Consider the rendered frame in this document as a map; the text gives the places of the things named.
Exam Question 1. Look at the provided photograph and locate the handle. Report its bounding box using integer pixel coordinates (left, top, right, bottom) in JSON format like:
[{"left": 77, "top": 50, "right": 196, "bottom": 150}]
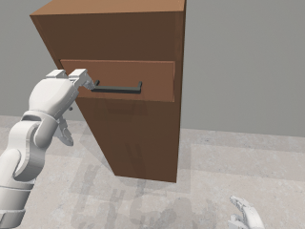
[{"left": 91, "top": 79, "right": 142, "bottom": 94}]

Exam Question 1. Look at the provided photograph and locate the left robot forearm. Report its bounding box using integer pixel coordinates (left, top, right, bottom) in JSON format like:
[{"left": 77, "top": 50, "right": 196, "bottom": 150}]
[{"left": 0, "top": 111, "right": 58, "bottom": 229}]

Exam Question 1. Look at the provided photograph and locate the right robot hand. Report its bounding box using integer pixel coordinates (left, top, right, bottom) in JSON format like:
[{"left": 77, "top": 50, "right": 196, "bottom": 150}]
[{"left": 228, "top": 196, "right": 266, "bottom": 229}]

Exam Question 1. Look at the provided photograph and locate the drawer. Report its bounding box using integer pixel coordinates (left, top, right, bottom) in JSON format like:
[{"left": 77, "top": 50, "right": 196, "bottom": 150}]
[{"left": 60, "top": 59, "right": 175, "bottom": 101}]

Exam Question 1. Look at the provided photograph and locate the left robot hand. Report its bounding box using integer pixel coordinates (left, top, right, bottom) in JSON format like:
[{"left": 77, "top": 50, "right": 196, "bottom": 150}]
[{"left": 29, "top": 69, "right": 95, "bottom": 147}]

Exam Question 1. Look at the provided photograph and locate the cabinet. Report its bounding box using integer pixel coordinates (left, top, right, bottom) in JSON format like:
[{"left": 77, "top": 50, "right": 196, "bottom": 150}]
[{"left": 30, "top": 0, "right": 187, "bottom": 183}]

